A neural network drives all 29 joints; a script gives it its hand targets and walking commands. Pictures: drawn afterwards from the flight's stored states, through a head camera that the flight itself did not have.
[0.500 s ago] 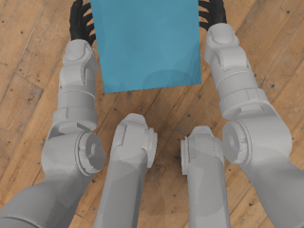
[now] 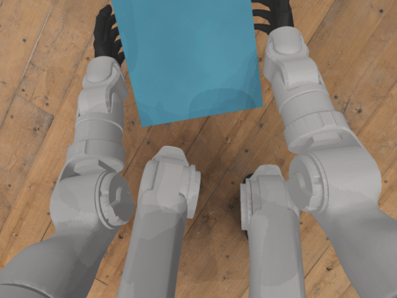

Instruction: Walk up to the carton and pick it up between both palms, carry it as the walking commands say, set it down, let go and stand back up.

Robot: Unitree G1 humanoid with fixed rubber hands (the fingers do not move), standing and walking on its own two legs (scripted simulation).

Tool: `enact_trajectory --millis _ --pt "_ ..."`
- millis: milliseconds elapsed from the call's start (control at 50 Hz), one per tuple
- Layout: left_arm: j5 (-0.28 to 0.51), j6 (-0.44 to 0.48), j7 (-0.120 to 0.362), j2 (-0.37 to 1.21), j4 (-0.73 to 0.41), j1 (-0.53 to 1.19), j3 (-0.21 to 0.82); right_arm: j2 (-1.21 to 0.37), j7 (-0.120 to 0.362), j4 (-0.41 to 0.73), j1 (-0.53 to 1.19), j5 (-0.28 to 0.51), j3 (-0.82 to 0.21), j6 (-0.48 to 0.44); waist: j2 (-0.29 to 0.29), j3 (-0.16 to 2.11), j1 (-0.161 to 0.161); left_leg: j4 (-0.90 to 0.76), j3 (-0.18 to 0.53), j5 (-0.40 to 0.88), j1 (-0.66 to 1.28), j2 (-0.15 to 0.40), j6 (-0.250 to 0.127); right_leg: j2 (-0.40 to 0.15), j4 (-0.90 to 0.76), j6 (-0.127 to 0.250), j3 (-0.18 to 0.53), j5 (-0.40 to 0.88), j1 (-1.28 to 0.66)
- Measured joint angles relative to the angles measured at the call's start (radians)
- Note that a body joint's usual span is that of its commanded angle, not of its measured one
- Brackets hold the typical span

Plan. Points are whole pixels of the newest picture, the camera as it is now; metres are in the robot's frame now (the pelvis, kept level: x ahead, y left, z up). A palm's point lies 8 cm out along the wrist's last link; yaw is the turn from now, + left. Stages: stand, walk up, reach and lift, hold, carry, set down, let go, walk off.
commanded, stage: set down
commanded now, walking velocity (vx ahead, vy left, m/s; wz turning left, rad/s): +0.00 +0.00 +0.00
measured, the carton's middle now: (196, 57) +0.49 +0.10 -0.24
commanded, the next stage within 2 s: none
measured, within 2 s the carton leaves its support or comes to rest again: rests again in 1.14 s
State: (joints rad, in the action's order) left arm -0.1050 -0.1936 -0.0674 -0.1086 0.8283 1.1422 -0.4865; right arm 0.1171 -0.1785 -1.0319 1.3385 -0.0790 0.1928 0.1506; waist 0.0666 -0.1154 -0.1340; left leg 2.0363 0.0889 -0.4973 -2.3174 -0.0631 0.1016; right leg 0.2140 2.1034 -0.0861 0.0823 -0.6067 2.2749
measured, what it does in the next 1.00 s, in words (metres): stands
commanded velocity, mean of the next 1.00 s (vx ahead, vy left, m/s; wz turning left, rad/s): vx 0.00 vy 0.00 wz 0.00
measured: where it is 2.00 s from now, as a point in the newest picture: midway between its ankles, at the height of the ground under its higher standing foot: (211, 208)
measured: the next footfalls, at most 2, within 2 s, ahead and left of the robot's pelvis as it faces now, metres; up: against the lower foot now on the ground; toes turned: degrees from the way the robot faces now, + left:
none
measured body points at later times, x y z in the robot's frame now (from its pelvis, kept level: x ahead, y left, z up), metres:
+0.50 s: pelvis +0.00 +0.00 -0.01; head +0.35 +0.03 +0.27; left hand +0.47 +0.24 -0.19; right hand +0.55 -0.04 -0.19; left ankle +0.12 +0.14 -0.36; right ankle +0.09 -0.12 -0.36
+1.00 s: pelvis +0.00 +0.00 -0.01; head +0.35 +0.03 +0.26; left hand +0.47 +0.24 -0.19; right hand +0.55 -0.05 -0.19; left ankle +0.12 +0.14 -0.36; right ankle +0.09 -0.12 -0.36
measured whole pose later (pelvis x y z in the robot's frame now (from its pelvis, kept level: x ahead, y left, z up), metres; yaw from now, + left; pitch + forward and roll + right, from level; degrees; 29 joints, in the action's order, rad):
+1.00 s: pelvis +0.00 +0.00 -0.01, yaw +0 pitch +43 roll +2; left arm -0.10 -0.15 0.00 -0.14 0.95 1.21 -0.47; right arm 0.19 -0.14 -1.13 1.38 -0.07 0.18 0.12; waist 0.07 -0.18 -0.15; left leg 2.09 0.06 -0.51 -2.32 -0.02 0.08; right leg 0.17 2.16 -0.05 0.06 -0.61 2.29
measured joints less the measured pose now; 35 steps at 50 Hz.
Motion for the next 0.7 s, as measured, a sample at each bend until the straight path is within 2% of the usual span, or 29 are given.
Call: enact_trajectory --millis 420,700 --pt "0.027 0.031 0.003 -0.017 0.067 0.030 0.036 0.033 0.013 -0.041 0.008 0.014 -0.014 -0.027 0.002 -0.046 -0.007 0.032 -0.019 -0.012 0.001 0.024 -0.019 -0.020 0.029 0.008 -0.008 -0.009 0.000" --pt "0.025 0.036 0.031 -0.021 0.093 0.049 0.027 0.054 0.029 -0.074 0.026 0.014 -0.015 -0.029 0.004 -0.053 -0.012 0.045 -0.026 -0.014 -0.004 0.035 -0.021 -0.035 0.047 0.021 -0.017 -0.009 0.010"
